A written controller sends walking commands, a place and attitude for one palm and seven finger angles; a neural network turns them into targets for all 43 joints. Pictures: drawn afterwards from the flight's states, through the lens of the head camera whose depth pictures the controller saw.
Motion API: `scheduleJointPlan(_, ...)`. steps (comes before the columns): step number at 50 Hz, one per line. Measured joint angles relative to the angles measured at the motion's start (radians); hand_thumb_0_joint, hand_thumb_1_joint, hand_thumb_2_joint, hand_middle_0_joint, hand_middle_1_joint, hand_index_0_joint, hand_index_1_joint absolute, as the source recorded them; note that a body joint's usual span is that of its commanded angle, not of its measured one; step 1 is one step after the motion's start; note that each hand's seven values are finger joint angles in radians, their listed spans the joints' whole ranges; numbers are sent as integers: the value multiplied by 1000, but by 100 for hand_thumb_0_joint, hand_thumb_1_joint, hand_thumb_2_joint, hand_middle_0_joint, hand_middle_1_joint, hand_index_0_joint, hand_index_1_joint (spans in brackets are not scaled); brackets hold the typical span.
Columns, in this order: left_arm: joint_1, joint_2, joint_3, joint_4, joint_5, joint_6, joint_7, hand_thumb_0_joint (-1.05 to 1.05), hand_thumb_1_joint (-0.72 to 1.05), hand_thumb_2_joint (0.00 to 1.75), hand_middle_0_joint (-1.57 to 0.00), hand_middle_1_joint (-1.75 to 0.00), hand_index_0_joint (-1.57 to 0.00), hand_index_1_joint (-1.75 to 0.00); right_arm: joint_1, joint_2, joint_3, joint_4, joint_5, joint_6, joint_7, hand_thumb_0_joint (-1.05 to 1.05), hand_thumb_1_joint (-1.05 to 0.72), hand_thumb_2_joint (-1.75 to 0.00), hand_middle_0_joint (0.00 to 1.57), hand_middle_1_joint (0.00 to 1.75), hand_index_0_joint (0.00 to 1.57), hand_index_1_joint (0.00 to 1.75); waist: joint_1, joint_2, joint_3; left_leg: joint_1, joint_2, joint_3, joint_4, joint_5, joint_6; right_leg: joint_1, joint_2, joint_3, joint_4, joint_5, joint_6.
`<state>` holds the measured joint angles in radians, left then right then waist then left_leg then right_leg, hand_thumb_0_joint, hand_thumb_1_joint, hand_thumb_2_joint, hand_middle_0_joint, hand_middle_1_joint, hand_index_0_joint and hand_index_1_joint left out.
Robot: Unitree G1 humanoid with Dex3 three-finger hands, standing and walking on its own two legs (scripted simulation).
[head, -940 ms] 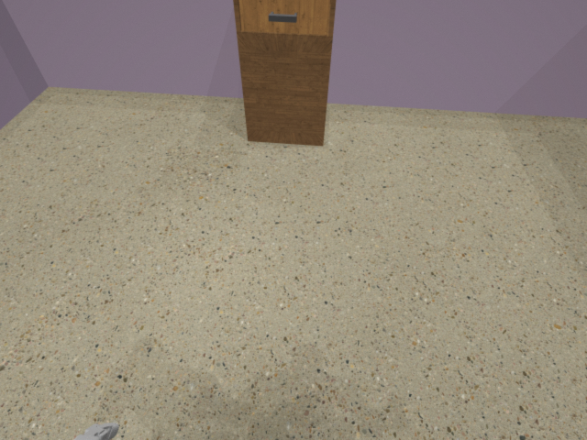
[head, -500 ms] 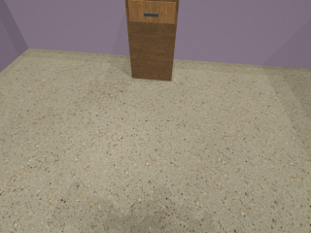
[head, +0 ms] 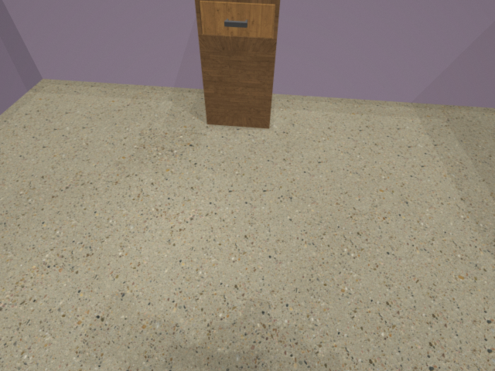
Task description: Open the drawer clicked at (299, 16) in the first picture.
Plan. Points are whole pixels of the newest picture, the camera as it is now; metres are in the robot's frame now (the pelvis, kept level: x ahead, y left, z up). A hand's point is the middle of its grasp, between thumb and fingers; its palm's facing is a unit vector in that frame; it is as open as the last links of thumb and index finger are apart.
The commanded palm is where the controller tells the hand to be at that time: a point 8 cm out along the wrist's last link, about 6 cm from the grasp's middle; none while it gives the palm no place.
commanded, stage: look at it before walking up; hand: left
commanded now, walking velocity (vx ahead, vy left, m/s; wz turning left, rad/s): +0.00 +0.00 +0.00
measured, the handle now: (236, 22) +1.74 +0.15 -0.09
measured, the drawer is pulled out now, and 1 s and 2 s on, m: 0.00 0.00 0.00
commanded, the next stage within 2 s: walk to a spot facing it in 0.50 s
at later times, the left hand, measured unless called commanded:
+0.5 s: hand out of the picture +0.06 +0.25 -0.16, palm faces -0.02 -0.94 -0.33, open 7.4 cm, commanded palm none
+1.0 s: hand out of the picture +0.02 +0.20 -0.20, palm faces +0.00 -0.99 -0.14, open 7.4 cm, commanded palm none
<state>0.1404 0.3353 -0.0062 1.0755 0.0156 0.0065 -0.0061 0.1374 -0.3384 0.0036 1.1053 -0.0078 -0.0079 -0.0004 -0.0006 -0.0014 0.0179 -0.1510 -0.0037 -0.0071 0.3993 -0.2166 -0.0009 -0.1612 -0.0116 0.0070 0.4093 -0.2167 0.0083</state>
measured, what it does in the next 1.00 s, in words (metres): shifts its weight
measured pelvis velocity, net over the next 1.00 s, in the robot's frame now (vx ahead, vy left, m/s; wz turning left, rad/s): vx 0.07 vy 0.02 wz -0.02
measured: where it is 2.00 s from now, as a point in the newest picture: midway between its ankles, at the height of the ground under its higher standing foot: (253, 319)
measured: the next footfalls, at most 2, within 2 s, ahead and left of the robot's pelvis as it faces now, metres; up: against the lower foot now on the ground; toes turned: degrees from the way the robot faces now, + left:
right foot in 1.30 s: +0.35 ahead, -0.12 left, +0.00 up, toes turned -9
left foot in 1.72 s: +0.46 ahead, +0.12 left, +0.00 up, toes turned +12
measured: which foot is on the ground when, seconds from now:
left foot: down 0.00-1.00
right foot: down 0.00-0.92, up 0.94-1.00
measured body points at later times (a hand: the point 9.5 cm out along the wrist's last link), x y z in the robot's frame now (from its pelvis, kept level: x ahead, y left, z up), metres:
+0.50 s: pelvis +0.00 +0.00 +0.00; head +0.00 +0.00 +0.45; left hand +0.06 +0.29 -0.13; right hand +0.07 -0.30 -0.13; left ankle +0.00 +0.12 -0.74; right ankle +0.00 -0.12 -0.74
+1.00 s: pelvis +0.07 +0.02 -0.02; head +0.07 +0.04 +0.43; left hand +0.03 +0.25 -0.18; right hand +0.03 -0.21 -0.16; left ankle +0.00 +0.12 -0.74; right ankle +0.01 -0.10 -0.70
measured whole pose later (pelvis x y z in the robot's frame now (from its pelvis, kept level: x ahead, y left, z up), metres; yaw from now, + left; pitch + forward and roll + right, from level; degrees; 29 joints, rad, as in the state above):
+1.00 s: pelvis +0.07 +0.02 -0.02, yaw -1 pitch -1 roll -1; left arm 0.39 0.18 0.02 1.13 0.03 0.02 -0.01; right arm 0.38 -0.17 -0.01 1.11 -0.02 -0.07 -0.01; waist -0.01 -0.03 -0.01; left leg -0.12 0.01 0.07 0.56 -0.42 0.03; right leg -0.31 -0.02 -0.02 0.92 -0.47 -0.02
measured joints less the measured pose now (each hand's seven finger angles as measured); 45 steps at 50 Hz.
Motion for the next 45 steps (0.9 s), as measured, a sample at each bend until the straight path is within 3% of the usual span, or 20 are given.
scheduleJointPlan(32, 17, -2, 1, 16, 1, -3, 3, 0, 90, 90, -20, -30, -20, -30, -9, 2, -1, 7, 2, -1, -2, 0, -91, -89, 20, 30, 20, 30, 6, 0, 4, 8, 2, -2, -23, 14, -2, 9, 2, -1, -25, 14, -1)
scheduleJointPlan(40, 114, -64, 9, 5, 12, 9, -6, 0, 90, 90, -20, -30, -20, -29, 84, 63, 1, -3, -15, 12, 3, 0, -91, -89, 20, 30, 20, 30, 11, 2, -47, -39, 11, 2, 117, -133, 9, -19, 12, 1, 65, -70, -14)
scheduleJointPlan(45, 207, -121, 22, 16, 10, -5, -8, 0, 90, 90, -20, -30, -20, -30, 173, 110, -7, 4, -11, 1, 4, 0, -91, -89, 20, 30, 20, 30, 9, 3, -49, -55, 35, 25, 212, -168, 12, -9, 11, -16, 126, -140, 1)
